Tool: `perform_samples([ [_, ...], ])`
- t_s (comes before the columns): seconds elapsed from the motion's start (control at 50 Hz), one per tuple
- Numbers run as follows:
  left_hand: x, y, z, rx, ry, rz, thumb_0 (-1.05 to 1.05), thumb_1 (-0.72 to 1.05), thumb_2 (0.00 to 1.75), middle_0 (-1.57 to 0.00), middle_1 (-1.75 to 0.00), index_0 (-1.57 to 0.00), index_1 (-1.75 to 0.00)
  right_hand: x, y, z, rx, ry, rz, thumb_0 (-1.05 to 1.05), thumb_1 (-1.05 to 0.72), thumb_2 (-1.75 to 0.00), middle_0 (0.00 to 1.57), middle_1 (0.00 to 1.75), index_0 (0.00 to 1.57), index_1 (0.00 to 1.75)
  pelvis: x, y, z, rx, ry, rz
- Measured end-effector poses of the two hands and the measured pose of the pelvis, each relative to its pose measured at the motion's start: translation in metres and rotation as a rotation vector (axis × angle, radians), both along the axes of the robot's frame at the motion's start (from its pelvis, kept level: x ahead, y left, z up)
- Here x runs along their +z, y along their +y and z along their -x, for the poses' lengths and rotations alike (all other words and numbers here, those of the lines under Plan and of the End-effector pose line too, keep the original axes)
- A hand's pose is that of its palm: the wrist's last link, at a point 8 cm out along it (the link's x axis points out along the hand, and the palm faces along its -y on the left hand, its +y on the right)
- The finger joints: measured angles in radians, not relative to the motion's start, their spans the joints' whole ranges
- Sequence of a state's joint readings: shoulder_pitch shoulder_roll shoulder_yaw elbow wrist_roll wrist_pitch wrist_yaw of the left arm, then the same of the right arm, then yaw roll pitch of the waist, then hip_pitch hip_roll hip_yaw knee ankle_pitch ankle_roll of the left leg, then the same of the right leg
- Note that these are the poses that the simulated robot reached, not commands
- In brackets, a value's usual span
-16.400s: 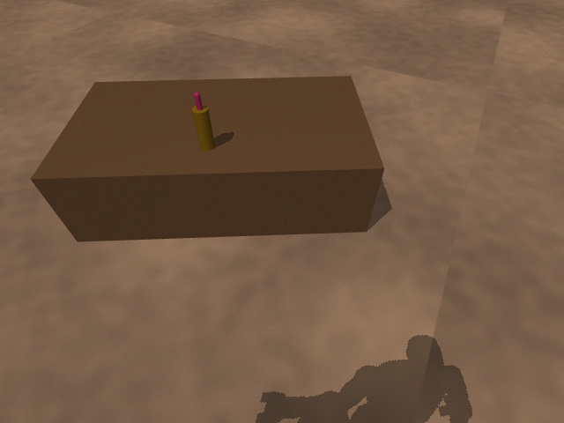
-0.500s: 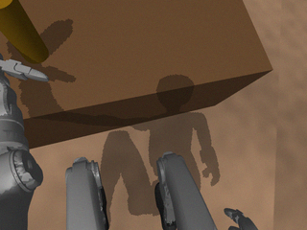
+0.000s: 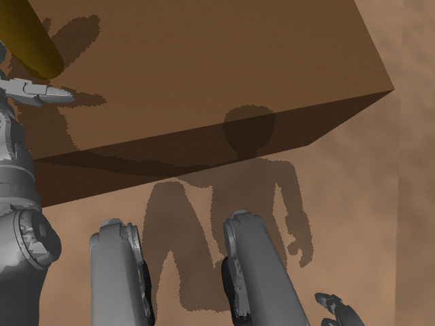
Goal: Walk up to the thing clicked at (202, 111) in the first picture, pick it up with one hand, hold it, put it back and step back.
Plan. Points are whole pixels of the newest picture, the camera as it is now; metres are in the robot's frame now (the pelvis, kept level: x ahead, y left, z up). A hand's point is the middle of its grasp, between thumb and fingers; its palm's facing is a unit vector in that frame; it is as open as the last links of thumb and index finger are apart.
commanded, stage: close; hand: left
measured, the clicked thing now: (5, 9) +0.58 +0.27 +0.06
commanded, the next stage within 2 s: settle in 0.48 s
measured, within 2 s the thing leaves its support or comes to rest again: leaves its support in 1.00 s
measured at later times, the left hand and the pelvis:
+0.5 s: hand (16, 52) +0.55 +0.28 +0.02, palm faces +0.28 -0.96 -0.02, open 8.9 cm; pelvis +0.00 +0.00 -0.02, yaw +0 degrees
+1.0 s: hand (29, 57) +0.54 +0.26 +0.02, palm faces +0.22 -0.97 -0.05, open 9.4 cm; pelvis +0.00 +0.00 +0.00, yaw +0 degrees
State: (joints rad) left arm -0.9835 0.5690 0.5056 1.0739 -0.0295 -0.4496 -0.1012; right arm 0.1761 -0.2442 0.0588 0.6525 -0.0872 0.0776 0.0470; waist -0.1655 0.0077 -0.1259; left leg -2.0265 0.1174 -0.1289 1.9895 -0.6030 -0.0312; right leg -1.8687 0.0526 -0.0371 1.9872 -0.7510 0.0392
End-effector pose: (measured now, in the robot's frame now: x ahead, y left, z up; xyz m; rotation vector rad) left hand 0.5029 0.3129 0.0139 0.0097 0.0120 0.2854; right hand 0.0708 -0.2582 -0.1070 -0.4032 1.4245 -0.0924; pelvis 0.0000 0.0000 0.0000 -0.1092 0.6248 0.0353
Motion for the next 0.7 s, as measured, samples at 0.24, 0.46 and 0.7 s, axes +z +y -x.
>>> perform_samples([
  [0.24,-0.005,0.002,-0.004,0.002,-0.008,-0.006,-0.02,-0.30,0.34,-0.56,-0.47,-0.58,-0.46,-0.006,-0.003,0.013,-0.017,0.024,0.014,0.01,-0.94,-0.90,0.20,0.30,0.20,0.30,-0.009,0.000,0.002,-0.004,0.000,-0.001],
  [0.46,0.002,0.008,-0.009,-0.001,-0.035,-0.013,-0.01,-0.03,0.60,-0.70,-0.70,-0.84,-0.74,-0.011,-0.004,0.009,-0.007,0.018,0.006,0.01,-0.92,-0.89,0.20,0.30,0.20,0.30,-0.015,-0.001,0.001,-0.001,0.004,-0.002],
  [0.7,0.002,0.011,-0.013,-0.004,-0.052,-0.012,-0.04,-0.22,0.78,-0.72,-0.88,-0.84,-0.94,-0.023,-0.008,-0.008,0.030,-0.018,0.001,0.01,-0.90,-0.89,0.20,0.30,0.20,0.30,-0.026,-0.002,0.003,-0.002,0.002,-0.005],
])
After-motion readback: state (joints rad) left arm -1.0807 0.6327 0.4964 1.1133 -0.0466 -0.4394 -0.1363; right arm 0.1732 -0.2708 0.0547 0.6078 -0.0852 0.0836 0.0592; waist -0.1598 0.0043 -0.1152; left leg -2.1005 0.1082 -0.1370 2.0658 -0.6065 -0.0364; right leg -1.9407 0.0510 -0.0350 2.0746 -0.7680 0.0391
